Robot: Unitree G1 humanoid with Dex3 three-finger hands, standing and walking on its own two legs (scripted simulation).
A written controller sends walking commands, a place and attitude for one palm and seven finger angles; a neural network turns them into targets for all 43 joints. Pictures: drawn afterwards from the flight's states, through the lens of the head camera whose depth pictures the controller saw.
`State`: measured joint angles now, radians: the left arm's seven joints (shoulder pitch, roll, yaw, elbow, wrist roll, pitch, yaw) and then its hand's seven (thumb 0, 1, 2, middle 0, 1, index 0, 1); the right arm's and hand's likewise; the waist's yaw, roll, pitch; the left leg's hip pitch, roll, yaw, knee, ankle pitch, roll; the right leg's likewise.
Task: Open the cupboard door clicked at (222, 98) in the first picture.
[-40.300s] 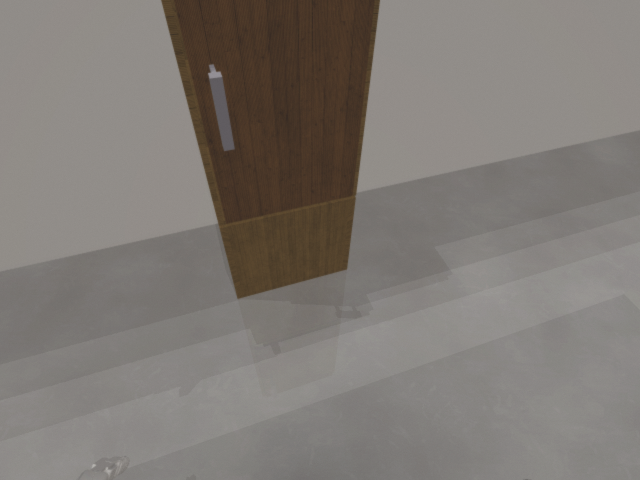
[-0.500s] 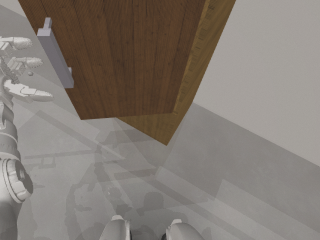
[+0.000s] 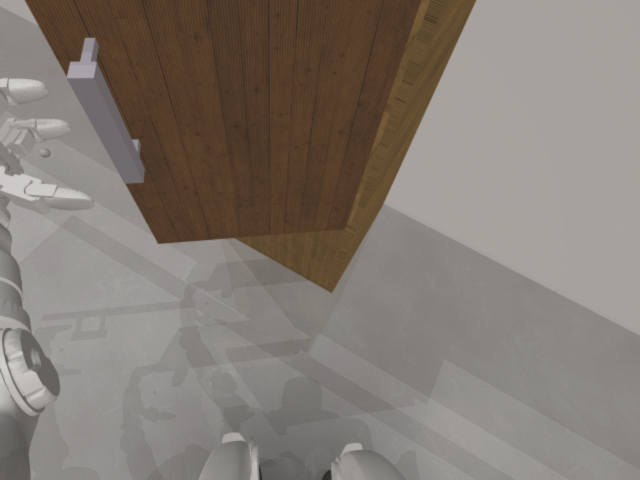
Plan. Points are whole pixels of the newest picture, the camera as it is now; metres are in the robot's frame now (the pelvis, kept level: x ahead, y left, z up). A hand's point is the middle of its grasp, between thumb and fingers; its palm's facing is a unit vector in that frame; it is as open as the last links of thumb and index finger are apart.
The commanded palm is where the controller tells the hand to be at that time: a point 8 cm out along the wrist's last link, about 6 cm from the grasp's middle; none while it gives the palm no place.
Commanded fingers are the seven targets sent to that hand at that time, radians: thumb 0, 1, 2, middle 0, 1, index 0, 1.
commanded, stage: move the hooked fingers beside the handle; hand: left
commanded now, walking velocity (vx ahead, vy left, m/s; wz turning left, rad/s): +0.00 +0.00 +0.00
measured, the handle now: (114, 117) +0.53 +0.23 +0.08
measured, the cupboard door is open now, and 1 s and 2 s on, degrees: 38 38 38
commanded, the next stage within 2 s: slide the fingers in behind the handle in 0.48 s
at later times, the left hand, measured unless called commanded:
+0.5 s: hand (49, 157) +0.46 +0.28 +0.09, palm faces +0.09 -1.00 -0.01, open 14.0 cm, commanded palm +0.44 +0.32 +0.08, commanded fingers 0.00 -0.50 0.30 -0.30 -1.20 -0.30 -1.20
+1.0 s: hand (78, 153) +0.47 +0.25 +0.09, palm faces +0.10 -1.00 +0.00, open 14.0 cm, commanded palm +0.45 +0.29 +0.09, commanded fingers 0.00 -0.50 0.30 -0.30 -1.20 -0.30 -1.20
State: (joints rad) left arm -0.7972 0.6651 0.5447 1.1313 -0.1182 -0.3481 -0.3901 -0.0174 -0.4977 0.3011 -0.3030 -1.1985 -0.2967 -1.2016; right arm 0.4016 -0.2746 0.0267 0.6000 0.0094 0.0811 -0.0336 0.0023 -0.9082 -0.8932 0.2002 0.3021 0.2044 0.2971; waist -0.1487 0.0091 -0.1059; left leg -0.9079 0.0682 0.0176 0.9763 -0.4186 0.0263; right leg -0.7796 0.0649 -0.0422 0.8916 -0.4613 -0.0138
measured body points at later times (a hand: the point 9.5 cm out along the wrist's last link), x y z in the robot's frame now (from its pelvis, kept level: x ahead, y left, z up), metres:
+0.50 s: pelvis -0.02 +0.01 +0.00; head +0.09 +0.05 +0.43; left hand +0.45 +0.33 +0.10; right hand +0.01 -0.26 -0.10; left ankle +0.02 +0.10 -0.68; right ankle -0.03 -0.12 -0.68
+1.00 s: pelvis -0.02 +0.00 +0.00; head +0.09 +0.03 +0.43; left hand +0.46 +0.31 +0.10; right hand +0.00 -0.27 -0.11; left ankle +0.02 +0.10 -0.68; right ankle -0.03 -0.12 -0.68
